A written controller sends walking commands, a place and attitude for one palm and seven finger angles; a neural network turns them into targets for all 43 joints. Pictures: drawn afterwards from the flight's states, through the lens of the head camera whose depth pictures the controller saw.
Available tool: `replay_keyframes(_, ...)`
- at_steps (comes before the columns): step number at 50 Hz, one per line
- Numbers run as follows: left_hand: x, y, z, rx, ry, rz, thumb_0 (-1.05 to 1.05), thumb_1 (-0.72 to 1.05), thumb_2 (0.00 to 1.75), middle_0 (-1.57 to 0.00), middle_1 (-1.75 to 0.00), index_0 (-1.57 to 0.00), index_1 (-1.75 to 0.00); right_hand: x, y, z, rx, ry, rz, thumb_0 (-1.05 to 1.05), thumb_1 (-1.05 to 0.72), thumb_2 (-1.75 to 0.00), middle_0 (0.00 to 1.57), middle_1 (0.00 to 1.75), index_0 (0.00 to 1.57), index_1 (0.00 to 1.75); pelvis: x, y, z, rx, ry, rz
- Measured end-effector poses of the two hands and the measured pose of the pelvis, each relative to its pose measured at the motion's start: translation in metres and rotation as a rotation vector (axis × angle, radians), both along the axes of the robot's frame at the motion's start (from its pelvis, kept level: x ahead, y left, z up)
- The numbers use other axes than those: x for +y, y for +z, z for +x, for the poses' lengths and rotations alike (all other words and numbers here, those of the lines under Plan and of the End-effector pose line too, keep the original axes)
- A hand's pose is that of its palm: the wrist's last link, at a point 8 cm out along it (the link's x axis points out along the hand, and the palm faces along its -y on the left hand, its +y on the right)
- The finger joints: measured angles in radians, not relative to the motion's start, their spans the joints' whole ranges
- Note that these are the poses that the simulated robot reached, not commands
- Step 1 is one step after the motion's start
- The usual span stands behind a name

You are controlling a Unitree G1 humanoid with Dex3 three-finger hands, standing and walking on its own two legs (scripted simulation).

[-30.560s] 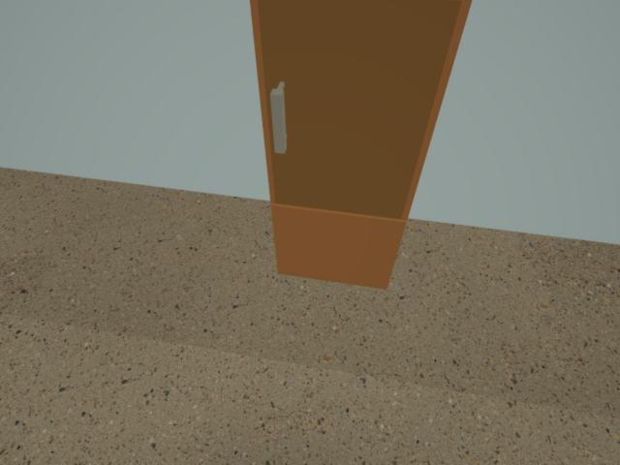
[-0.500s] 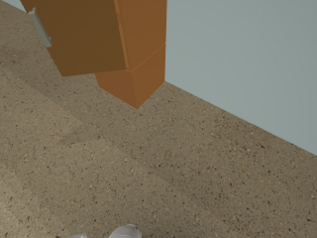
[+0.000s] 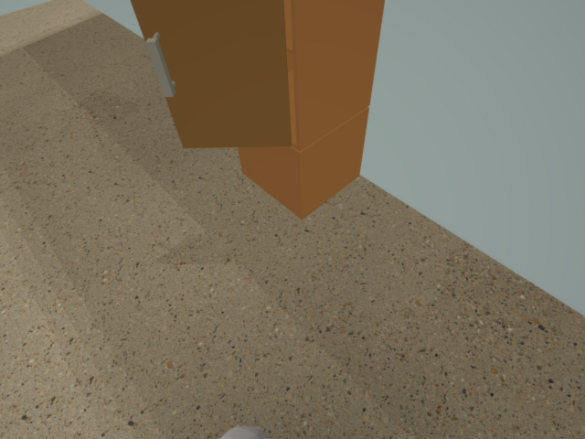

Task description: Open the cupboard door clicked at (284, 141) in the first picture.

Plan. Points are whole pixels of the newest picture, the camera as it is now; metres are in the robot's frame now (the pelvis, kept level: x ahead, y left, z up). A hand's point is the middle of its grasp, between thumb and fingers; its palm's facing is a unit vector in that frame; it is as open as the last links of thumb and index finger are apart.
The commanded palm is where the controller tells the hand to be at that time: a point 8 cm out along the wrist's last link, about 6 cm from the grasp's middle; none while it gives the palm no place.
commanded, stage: take the last steps up to it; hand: left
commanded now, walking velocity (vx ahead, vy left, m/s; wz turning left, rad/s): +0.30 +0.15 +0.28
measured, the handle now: (163, 65) +1.03 +0.45 -0.02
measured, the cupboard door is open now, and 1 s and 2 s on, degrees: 45 45 45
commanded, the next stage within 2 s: come to a stop and stand still in 1.28 s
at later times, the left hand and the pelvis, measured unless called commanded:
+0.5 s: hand out of the picture +0.03 +0.28 -0.18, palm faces +0.21 -0.96 -0.21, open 7.4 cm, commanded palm none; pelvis +0.10 +0.09 +0.00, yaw +7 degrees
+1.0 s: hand (159, 312) +0.34 +0.29 -0.15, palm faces +0.15 -0.96 -0.22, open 7.1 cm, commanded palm none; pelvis +0.28 +0.10 +0.01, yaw +6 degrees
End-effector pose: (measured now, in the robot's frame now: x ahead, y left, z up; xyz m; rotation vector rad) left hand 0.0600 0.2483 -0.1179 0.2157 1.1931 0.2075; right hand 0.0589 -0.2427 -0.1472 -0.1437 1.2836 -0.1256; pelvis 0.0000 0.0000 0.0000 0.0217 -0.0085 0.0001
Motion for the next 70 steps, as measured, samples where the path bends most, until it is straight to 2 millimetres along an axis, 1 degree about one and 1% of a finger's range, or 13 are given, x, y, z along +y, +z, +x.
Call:
replay_keyframes(5,-0.013,0.004,-0.027,0.048,0.062,-0.043,0.00,0.91,0.90,-0.20,-0.30,-0.20,-0.30,-0.006,0.014,0.012,0.025,0.029,-0.004,0.01,-0.91,-0.89,0.20,0.30,0.20,0.29,0.000,0.012,0.013,0.006,0.043,0.018)
replay_keyframes(10,-0.014,0.000,-0.064,0.139,0.154,-0.084,0.00,0.90,0.90,-0.21,-0.30,-0.20,-0.30,0.008,0.022,0.049,0.018,0.096,-0.012,0.01,-0.91,-0.89,0.19,0.30,0.19,0.29,0.012,0.016,0.029,0.010,0.087,0.024)
replay_keyframes(16,0.006,-0.013,-0.105,0.298,0.261,-0.129,0.00,0.90,0.90,-0.21,-0.30,-0.20,-0.30,0.056,0.026,0.125,-0.068,0.203,-0.016,0.01,-0.91,-0.89,0.19,0.30,0.19,0.29,0.044,0.008,0.056,0.015,0.118,0.011)
replay_keyframes(20,0.035,-0.032,-0.109,0.385,0.281,-0.147,0.01,0.90,0.90,-0.21,-0.30,-0.20,-0.30,0.093,0.019,0.169,-0.185,0.237,-0.038,0.01,-0.91,-0.89,0.19,0.30,0.19,0.29,0.073,-0.011,0.076,0.011,0.123,-0.013)
replay_keyframes(24,0.067,-0.032,-0.059,0.330,0.249,-0.117,0.01,0.91,0.90,-0.20,-0.30,-0.20,-0.30,0.117,0.018,0.166,-0.162,0.213,-0.031,0.00,-0.91,-0.89,0.19,0.30,0.20,0.29,0.088,-0.006,0.094,0.006,0.114,-0.004)
replay_keyframes(30,0.097,-0.015,0.064,0.103,0.166,-0.082,0.01,0.91,0.90,-0.20,-0.30,-0.19,-0.30,0.116,0.018,0.141,-0.042,0.132,-0.041,-0.01,-0.95,-0.89,0.20,0.30,0.20,0.30,0.103,0.006,0.128,0.011,0.110,0.007)
replay_keyframes(38,0.097,0.003,0.223,-0.099,0.020,-0.051,0.00,0.91,0.90,-0.20,-0.30,-0.19,-0.30,0.108,0.003,0.106,0.175,0.034,-0.009,0.00,-0.92,-0.89,0.20,0.30,0.20,0.29,0.101,0.002,0.190,0.005,0.092,0.026)
replay_keyframes(42,0.087,0.000,0.276,-0.173,-0.017,-0.038,0.00,0.91,0.90,-0.20,-0.30,-0.19,-0.30,0.106,-0.010,0.109,0.264,0.000,0.016,0.00,-0.91,-0.89,0.20,0.30,0.20,0.29,0.093,-0.010,0.224,-0.010,0.095,0.013)
replay_keyframes(48,0.077,0.000,0.271,-0.081,0.045,-0.069,0.00,0.91,0.90,-0.20,-0.30,-0.20,-0.30,0.109,0.004,0.180,0.213,0.005,0.016,0.01,-0.91,-0.89,0.19,0.30,0.20,0.29,0.095,0.006,0.264,-0.003,0.100,-0.004)
replay_keyframes(53,0.099,0.001,0.251,0.026,0.125,-0.053,-0.02,0.96,0.90,-0.21,-0.30,-0.20,-0.30,0.125,0.015,0.264,0.094,0.050,0.023,0.01,-0.91,-0.89,0.19,0.30,0.19,0.29,0.106,0.015,0.298,0.013,0.101,-0.006)
replay_keyframes(63,0.135,-0.031,0.214,0.313,0.234,-0.146,0.00,0.92,0.90,-0.20,-0.30,-0.20,-0.30,0.184,0.021,0.439,-0.156,0.180,-0.039,0.01,-0.92,-0.89,0.19,0.30,0.19,0.29,0.171,-0.005,0.376,0.003,0.089,-0.043)
replay_keyframes(66,0.152,-0.040,0.231,0.351,0.216,-0.152,0.00,0.92,0.90,-0.20,-0.30,-0.20,-0.30,0.203,0.021,0.463,-0.195,0.180,-0.062,0.00,-0.91,-0.89,0.19,0.30,0.19,0.29,0.187,-0.010,0.390,-0.005,0.078,-0.026)
replay_keyframes(70,0.173,-0.034,0.287,0.274,0.180,-0.142,0.01,0.91,0.90,-0.20,-0.30,-0.19,-0.30,0.223,0.022,0.462,-0.152,0.160,-0.048,0.00,-0.91,-0.89,0.19,0.30,0.20,0.29,0.200,-0.002,0.410,0.002,0.067,-0.017)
